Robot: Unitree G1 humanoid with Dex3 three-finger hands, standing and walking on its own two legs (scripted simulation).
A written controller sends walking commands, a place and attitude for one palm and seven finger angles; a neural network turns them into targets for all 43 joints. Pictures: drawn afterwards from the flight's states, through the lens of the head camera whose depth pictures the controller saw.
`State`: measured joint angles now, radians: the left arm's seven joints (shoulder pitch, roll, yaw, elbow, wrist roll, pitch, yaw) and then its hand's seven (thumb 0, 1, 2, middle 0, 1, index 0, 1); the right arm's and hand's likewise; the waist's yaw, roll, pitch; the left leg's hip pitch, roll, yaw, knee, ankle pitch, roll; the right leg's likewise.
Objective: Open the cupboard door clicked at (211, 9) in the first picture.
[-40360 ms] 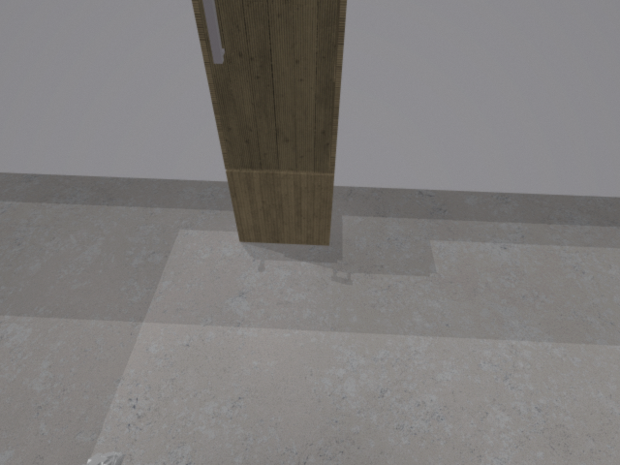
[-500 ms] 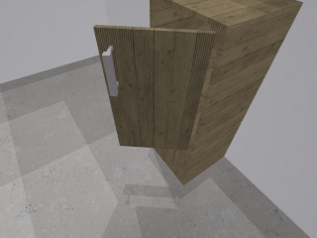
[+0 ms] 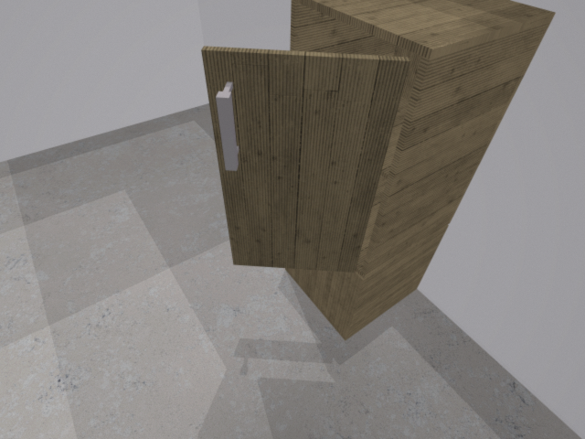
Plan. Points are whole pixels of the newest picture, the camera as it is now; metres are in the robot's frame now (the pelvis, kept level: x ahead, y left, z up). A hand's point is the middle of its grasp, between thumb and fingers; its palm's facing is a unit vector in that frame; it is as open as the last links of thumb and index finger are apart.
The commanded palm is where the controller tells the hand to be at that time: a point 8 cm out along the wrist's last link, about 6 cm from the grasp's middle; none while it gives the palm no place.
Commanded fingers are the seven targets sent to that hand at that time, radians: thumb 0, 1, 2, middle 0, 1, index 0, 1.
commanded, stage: come to a stop and stand still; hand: left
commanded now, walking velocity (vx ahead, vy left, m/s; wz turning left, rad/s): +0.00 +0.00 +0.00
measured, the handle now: (230, 127) +0.61 +0.16 +0.12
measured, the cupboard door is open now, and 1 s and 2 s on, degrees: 51 51 51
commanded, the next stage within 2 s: look again from close up in 0.08 s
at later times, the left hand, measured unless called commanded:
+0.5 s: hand out of the picture +0.02 +0.20 -0.17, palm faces -0.01 -0.97 -0.26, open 7.4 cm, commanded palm none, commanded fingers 0.00 0.90 0.90 -0.20 -0.30 -0.20 -0.30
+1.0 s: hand out of the picture +0.05 +0.17 -0.17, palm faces +0.00 -0.98 -0.20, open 7.4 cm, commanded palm none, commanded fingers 0.00 0.90 0.90 -0.20 -0.30 -0.20 -0.30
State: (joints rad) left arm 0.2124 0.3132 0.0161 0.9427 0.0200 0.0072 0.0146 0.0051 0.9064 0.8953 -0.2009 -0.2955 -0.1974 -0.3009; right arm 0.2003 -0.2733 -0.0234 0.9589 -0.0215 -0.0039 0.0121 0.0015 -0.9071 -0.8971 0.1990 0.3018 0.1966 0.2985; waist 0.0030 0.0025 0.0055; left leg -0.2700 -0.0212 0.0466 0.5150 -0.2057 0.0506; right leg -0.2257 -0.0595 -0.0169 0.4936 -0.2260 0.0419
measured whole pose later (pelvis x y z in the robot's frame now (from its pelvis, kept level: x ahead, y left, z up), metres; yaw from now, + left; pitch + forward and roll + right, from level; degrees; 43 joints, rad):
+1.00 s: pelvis +0.03 -0.02 +0.01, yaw -1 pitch -2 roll +0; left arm 0.29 0.20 0.00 1.10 0.02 0.00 0.02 0.00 0.91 0.90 -0.20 -0.30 -0.20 -0.30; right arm 0.23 -0.19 -0.01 1.14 -0.01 0.00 0.00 0.00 -0.91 -0.90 0.20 0.30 0.19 0.30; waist 0.00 -0.02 -0.01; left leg -0.19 0.00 0.05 0.45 -0.23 0.02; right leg -0.16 -0.04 -0.01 0.44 -0.25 0.03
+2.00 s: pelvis -0.01 -0.01 +0.00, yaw +1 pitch -3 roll -1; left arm 0.25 0.29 0.01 1.01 0.02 0.01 0.01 0.01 0.90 0.90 -0.20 -0.30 -0.20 -0.30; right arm 0.22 -0.28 -0.02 1.02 -0.02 0.00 0.01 0.00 -0.91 -0.90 0.20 0.30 0.20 0.30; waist 0.00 0.00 0.01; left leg -0.26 -0.01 0.03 0.47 -0.17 0.03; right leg -0.22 -0.05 -0.03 0.45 -0.19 0.03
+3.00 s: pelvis +0.01 -0.04 -0.07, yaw +1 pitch +10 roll -1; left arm 0.51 0.23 0.27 0.09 -0.36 -0.42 -0.44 0.01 0.61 0.77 -0.23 -0.49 -0.22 -0.49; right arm 0.17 -0.26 -0.06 0.49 0.04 -0.28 -0.03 0.01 -0.90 -0.90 0.20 0.30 0.20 0.30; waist 0.04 -0.01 -0.12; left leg -0.78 0.02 -0.01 1.08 -0.48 0.00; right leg -0.72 -0.01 -0.04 1.07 -0.52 0.00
